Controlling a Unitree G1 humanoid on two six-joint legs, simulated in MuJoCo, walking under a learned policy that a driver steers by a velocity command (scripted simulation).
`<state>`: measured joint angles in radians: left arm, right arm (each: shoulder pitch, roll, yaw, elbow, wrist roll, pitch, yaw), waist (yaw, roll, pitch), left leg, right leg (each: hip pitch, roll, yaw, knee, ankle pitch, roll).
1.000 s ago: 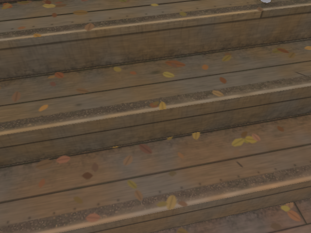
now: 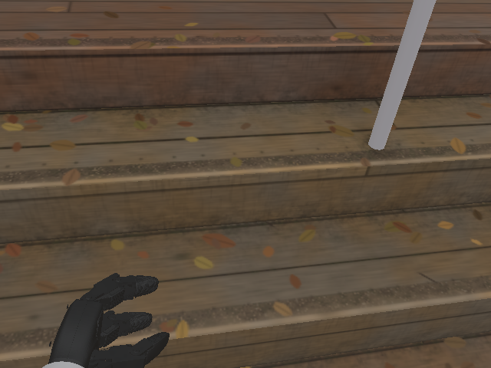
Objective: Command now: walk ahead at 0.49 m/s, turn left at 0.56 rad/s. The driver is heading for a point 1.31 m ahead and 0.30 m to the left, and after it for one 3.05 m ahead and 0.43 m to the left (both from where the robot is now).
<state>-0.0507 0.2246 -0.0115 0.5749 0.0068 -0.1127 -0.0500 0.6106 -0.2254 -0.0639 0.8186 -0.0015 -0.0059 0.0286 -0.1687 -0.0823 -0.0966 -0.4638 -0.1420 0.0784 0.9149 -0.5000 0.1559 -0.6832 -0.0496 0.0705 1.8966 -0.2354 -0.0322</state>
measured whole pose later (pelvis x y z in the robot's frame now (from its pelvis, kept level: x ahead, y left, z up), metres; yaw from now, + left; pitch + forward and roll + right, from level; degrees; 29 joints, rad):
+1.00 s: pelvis +0.46 +0.14 +0.26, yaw +34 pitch +5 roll +7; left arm 0.56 0.10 -0.01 1.02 -0.01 -0.04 0.01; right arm -0.18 -0.05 0.09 0.50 0.03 -0.07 0.06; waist 0.09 -0.09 0.11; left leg -0.83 0.08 0.24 1.24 -0.62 -0.04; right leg -0.05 -0.29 -0.02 0.58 -0.07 0.03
